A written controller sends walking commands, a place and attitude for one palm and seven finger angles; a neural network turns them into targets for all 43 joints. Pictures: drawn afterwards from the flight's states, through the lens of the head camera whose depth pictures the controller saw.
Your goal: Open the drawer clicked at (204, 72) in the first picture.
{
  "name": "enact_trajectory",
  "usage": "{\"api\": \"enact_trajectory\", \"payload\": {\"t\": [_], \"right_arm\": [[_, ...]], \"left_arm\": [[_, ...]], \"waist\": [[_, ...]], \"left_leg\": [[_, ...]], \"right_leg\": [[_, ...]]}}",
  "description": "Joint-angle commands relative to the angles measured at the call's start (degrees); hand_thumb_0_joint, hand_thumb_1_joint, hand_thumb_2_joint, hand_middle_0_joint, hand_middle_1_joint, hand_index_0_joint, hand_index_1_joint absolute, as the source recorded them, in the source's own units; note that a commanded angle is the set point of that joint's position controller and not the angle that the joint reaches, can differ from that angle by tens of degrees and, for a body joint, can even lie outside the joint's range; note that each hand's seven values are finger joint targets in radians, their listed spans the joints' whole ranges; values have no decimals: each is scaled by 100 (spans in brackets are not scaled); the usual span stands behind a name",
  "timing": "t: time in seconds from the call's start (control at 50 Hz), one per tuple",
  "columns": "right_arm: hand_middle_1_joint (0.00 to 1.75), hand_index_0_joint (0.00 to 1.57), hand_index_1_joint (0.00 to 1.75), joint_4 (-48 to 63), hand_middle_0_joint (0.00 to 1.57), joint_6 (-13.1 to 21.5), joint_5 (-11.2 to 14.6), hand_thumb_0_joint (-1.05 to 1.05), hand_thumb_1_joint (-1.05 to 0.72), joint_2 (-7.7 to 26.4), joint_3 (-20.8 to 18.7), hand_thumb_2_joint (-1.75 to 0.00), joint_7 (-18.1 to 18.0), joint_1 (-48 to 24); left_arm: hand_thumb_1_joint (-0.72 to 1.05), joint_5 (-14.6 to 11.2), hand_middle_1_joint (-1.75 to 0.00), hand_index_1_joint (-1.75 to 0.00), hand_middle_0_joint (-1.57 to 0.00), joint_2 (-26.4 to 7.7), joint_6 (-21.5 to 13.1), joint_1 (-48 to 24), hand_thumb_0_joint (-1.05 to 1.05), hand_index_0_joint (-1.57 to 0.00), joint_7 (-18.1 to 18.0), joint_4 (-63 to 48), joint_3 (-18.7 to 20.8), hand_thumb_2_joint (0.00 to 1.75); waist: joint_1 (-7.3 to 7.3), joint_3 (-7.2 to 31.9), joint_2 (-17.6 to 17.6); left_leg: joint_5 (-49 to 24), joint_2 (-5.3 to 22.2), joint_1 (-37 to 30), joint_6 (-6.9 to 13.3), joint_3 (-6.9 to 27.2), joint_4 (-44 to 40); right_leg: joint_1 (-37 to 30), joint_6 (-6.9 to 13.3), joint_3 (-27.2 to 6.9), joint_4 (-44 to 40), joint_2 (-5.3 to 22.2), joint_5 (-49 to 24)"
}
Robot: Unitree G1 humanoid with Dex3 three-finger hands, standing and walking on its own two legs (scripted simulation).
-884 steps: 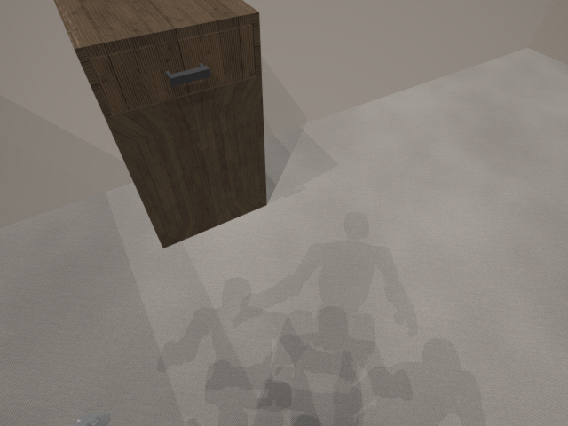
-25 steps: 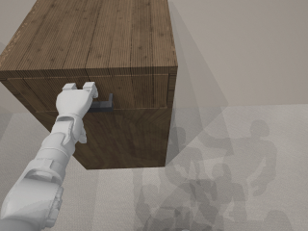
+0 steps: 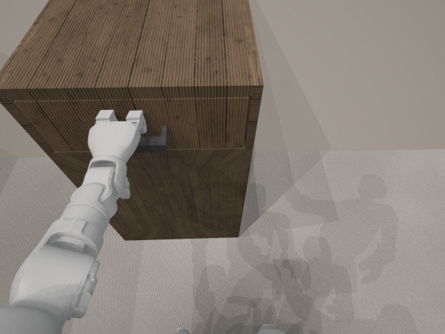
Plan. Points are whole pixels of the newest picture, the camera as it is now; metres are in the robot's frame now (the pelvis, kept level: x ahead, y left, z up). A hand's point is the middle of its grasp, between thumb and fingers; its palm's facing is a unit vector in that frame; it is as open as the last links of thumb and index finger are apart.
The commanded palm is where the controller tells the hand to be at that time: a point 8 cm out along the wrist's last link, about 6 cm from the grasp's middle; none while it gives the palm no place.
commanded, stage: lower the fingers behind the handle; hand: left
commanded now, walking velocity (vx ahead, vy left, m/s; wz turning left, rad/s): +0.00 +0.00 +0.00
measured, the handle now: (140, 137) +0.51 +0.18 +0.01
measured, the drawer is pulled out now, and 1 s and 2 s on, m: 0.00 0.00 0.00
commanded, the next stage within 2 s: lift the fingers back up to retry in 0.44 s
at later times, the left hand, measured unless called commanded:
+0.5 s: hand (124, 156) +0.45 +0.20 +0.02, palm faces -0.02 +0.02 -1.00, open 13.8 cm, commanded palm +0.43 +0.20 +0.05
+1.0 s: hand (125, 148) +0.46 +0.20 +0.03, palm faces -0.03 -0.04 -1.00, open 13.7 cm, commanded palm +0.44 +0.20 +0.11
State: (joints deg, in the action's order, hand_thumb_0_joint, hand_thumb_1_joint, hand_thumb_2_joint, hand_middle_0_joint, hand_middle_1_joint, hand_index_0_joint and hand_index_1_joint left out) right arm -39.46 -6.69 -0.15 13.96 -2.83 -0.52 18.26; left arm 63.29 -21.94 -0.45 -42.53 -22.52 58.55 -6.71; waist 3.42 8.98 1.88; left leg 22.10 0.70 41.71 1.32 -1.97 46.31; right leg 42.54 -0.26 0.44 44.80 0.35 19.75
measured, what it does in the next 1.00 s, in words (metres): stands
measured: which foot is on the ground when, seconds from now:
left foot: down 0.00-1.00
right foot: down 0.00-1.00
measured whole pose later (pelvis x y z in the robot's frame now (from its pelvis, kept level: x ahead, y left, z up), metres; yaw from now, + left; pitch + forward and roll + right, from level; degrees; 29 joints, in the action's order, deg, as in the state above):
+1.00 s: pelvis +0.01 +0.00 +0.01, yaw +0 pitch +16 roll -1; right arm -39.7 -6.5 0.1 14.2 -3.3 -1.3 19.0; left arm 61.4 -22.7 -2.1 -39.4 -19.0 53.1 -5.1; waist 3.8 7.3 2.9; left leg 21.2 0.8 36.9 1.1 -1.9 42.2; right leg 37.7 -0.2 0.4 40.6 0.1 18.8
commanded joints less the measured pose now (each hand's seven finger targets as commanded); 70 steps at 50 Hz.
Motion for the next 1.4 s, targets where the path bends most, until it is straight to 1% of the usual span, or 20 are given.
{"api": "enact_trajectory", "payload": {"t": [0.0, 0.12, 0.14, 0.3, 0.34, 0.4, 0.46, 0.5, 0.58, 0.7, 0.72, 0.8, 0.82, 0.86, 0.92, 1.0, 1.12, 1.18, 1.28, 1.38], "right_arm": [[30, 20, 30, 397, 20, 134, -30, 0, -90, 899, -313, -90, -109, 591], [30, 20, 30, 441, 20, 160, -15, 0, -90, 899, -299, -90, -131, 661], [30, 20, 30, 451, 20, 175, -19, 0, -90, 877, -302, -90, -131, 647], [30, 20, 30, 463, 20, 212, -9, 0, -90, 905, -279, -90, -161, 662], [30, 20, 30, 443, 20, 227, 2, 0, -90, 878, -282, -90, -148, 678], [30, 20, 30, 420, 20, 241, 1, 0, -90, 922, -275, -90, -163, 688], [30, 20, 30, 401, 20, 256, 15, 0, -90, 912, -255, -90, -179, 716], [30, 20, 30, 379, 20, 257, 4, 0, -90, 938, -258, -90, -180, 743], [30, 20, 30, 455, 20, 237, 19, 0, -90, 895, -242, -90, -188, 718], [30, 20, 30, 469, 20, 208, 10, 0, -90, 878, -283, -90, -207, 663], [30, 20, 30, 473, 20, 206, 14, 0, -90, 859, -292, -90, -201, 660], [30, 20, 30, 442, 20, 209, 4, 0, -90, 857, -315, -90, -201, 584], [30, 20, 30, 424, 20, 206, 10, 0, -90, 868, -321, -90, -204, 608], [30, 20, 30, 437, 20, 197, 0, 0, -90, 838, -331, -90, -181, 541], [30, 20, 30, 400, 20, 151, -22, 0, -90, 851, -345, -90, -159, 493], [30, 20, 30, 471, 20, 108, -20, 0, -90, 837, -367, -90, -137, 324], [30, 20, 30, 500, 20, 40, 54, 0, -90, 821, -362, -90, -79, 63], [30, 20, 30, 488, 20, -24, 68, 0, -90, 832, -323, -90, -88, -33], [30, 20, 30, 673, 20, -86, 74, 0, -90, 805, -274, -90, -146, -224], [30, 20, 30, 730, 20, -59, 49, 0, -90, 760, -279, -90, -185, -274]], "left_arm": [[-50, -84, -120, -120, -30, -795, 19, -1610, 0, -30, 178, -224, 181, 30], [-50, -115, -120, -120, -30, -799, 91, -1815, 0, -30, 230, -272, 104, 30], [-50, -149, -120, -120, -30, -609, 85, -1922, 0, -30, 246, -363, -53, 30], [-50, -173, -120, -120, -30, -889, -14, -1826, 0, -30, 308, -388, 166, 30], [-50, -187, -120, -120, -30, -649, -7, -1771, 0, -30, 294, -304, -15, 30], [-50, -196, -120, -120, -30, -903, -29, -1939, 0, -30, 275, -371, 155, 30], [-50, -181, -120, -120, -30, -806, 26, -2024, 0, -30, 287, -255, 11, 30], [-50, -194, -120, -120, -30, -1061, 17, -2057, 0, -30, 285, -291, 224, 30], [-50, -230, -120, -120, -30, -1056, 13, -2158, 0, -30, 308, -530, 168, 30], [-50, -235, -120, -120, -30, -1294, -154, -2408, 0, -30, 263, -1088, 407, 30], [-50, -228, -120, -120, -30, -1109, -165, -2396, 0, -30, 245, -1115, 255, 30], [-50, -230, -120, -120, -30, -1175, -240, -2611, 0, -30, 152, -1439, 329, 30], [-50, -207, -120, -120, -30, -1419, -268, -2638, 0, -30, 113, -1537, 521, 30], [-50, -208, -120, -120, -30, -1267, -274, -2624, 0, -30, 68, -1707, 421, 30], [-50, -180, -120, -120, -30, -1538, -219, -2483, 0, -30, -10, -1896, 693, 30], [-50, -258, -120, -120, -30, -1436, -178, -2459, 0, -30, 16, -2471, 644, 30], [-50, -373, -120, -120, -30, -1195, 145, -2102, 0, -30, 226, -2795, 457, 30], [-50, -383, -120, -120, -30, -1010, 347, -1509, 0, -30, 472, -2271, 340, 30], [-50, -380, -120, -120, -30, -1057, 209, -1215, 0, -30, 804, -2479, 324, 30], [-50, -380, -120, -120, -30, -1233, -102, -1269, 0, -30, 801, -2794, 492, 30]], "waist": [[258, 1376, -431], [298, 1567, -345], [355, 1537, -327], [263, 1507, -325], [332, 1362, -369], [316, 1429, -429], [397, 1307, -426], [341, 1489, -406], [307, 1665, -279], [244, 1914, -96], [273, 1890, -127], [270, 1899, 36], [208, 1965, 40], [180, 2048, 211], [58, 2369, 292], [10, 2490, 290], [-50, 2090, 115], [-91, 1704, -302], [-197, 1630, -382], [-217, 1648, -350]], "left_leg": [[-1200, -198, -728, 129, 37, -384], [-1027, -180, -720, 133, 68, -312], [-980, -176, -735, 139, 59, -300], [-778, -184, -587, 141, 91, -317], [-676, -171, -586, 150, 72, -312], [-635, -182, -507, 156, 100, -314], [-513, -180, -462, 162, 79, -308], [-646, -195, -445, 165, 93, -274], [-701, -210, -610, 166, 55, -357], [-1109, -186, -1106, 146, 113, -532], [-1104, -185, -1204, 150, 119, -575], [-1410, -179, -1512, 135, 134, -681], [-1500, -172, -1585, 129, 150, -713], [-1759, -182, -1798, 108, 136, -758], [-2385, -160, -2096, 68, 149, -783], [-3044, -153, -2417, 51, 157, -842], [-3399, -121, -2665, 46, 131, -1052], [-3049, -176, -2390, 78, 23, -1182], [-2797, -238, -2316, 107, -63, -1280], [-2774, -281, -2303, 124, -103, -1240]], "right_leg": [[-695, 268, 113, -476, -263, -1048], [-568, 251, 109, -397, -264, -835], [-519, 237, 106, -425, -259, -817], [-523, 254, 105, -413, -259, -606], [-402, 236, 100, -463, -265, -519], [-466, 242, 92, -446, -257, -479], [-344, 216, 82, -475, -253, -384], [-488, 229, 67, -422, -250, -512], [-700, 207, 37, -511, -249, -594], [-1015, 227, 59, -618, -261, -902], [-1004, 218, 64, -679, -271, -887], [-1136, 236, 73, -775, -274, -1105], [-1219, 239, 73, -774, -269, -1168], [-1320, 252, 91, -797, -279, -1377], [-1597, 267, 127, -741, -282, -1842], [-1940, 265, 139, -793, -278, -2317], [-2161, 243, 177, -992, -267, -2525], [-2367, 239, 174, -1106, -251, -2603], [-2658, 234, 97, -1177, -187, -2699], [-2768, 224, 32, -1162, -149, -2892]]}}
